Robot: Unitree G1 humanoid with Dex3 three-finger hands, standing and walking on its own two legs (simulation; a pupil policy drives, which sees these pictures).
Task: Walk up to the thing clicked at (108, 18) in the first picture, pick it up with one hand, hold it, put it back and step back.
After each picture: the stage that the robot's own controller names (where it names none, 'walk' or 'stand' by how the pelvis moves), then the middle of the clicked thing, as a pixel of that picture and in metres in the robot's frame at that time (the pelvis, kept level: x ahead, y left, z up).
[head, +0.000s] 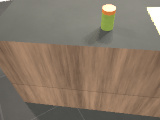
stand; (107, 18) +0.74 -0.09 +0.02
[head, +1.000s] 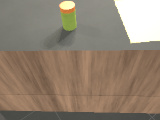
rise first; (68, 16) +0.67 +0.11 +0.05
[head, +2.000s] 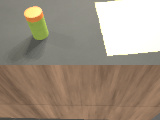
rise first; (37, 24) +0.57 +0.22 +0.06
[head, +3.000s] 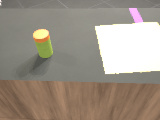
stand; (43, 44) +0.56 +0.21 +0.01
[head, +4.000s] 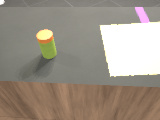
stand; (47, 44) +0.55 +0.20 +0.01
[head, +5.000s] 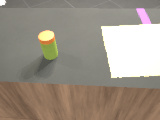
stand; (48, 45) +0.55 +0.19 +0.01
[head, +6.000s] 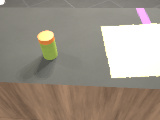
stand; (48, 45) +0.54 +0.19 +0.01
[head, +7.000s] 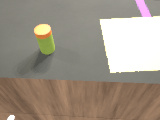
rise first; (45, 39) +0.55 +0.20 +0.02
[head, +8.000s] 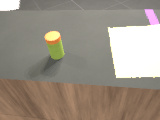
go down; (55, 45) +0.55 +0.20 +0.02
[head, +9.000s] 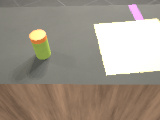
go down; (40, 45) +0.55 +0.20 +0.02
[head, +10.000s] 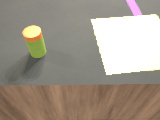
go down; (35, 42) +0.53 +0.19 +0.03
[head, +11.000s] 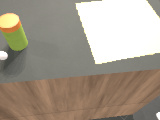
close in; (14, 33) +0.53 +0.21 +0.05
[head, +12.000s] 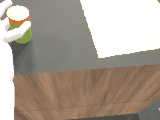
close; (20, 25) +0.54 +0.20 +0.08
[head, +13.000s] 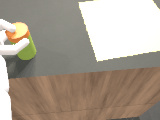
lift; (22, 42) +0.48 +0.19 +0.07
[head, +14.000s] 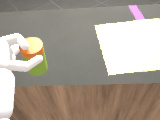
lift; (34, 57) +0.39 +0.18 +0.14
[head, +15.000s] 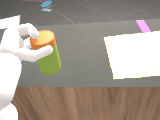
lift; (46, 53) +0.34 +0.14 +0.22
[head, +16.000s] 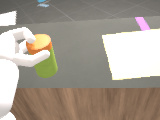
hold; (43, 56) +0.34 +0.15 +0.20
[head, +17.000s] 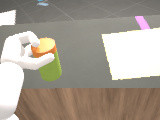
crouch; (47, 60) +0.34 +0.14 +0.18
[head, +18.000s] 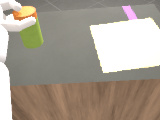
crouch; (29, 28) +0.46 +0.17 +0.20
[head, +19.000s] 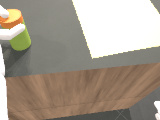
lower; (16, 30) +0.51 +0.18 +0.07
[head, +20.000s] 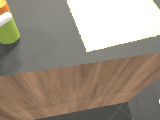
lower; (2, 22) +0.53 +0.19 +0.09
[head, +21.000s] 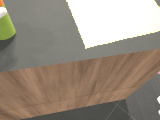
lower; out of the picture +0.54 +0.20 +0.09
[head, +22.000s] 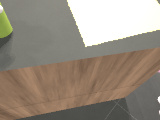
lower; out of the picture +0.54 +0.20 +0.10
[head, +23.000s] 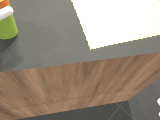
loosen; (1, 16) +0.54 +0.19 +0.10
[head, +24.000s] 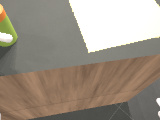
withdraw; out of the picture +0.52 +0.20 +0.08
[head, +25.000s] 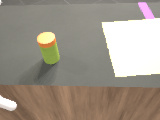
sink last; (49, 48) +0.49 +0.18 +0.05
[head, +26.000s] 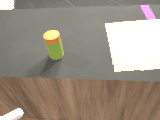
stand; (54, 45) +0.53 +0.19 +0.05
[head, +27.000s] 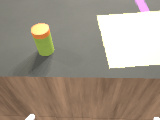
stand; (43, 40) +0.52 +0.19 +0.06
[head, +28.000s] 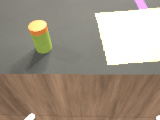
stand; (41, 37) +0.52 +0.20 +0.08
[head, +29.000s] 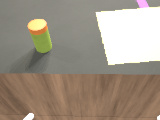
stand; (40, 36) +0.52 +0.20 +0.08
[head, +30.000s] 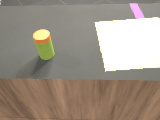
stand; (44, 45) +0.53 +0.20 +0.03
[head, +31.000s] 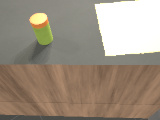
walk; (42, 29) +0.56 +0.20 +0.03
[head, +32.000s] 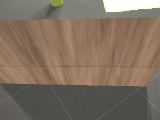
walk; out of the picture +0.82 +0.18 +0.03
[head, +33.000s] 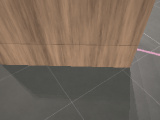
stand; out of the picture +1.13 +0.22 +0.04
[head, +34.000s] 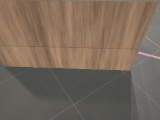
stand; out of the picture +1.13 +0.19 +0.02
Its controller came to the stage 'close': yes
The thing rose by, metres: 0.20
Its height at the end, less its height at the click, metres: +0.00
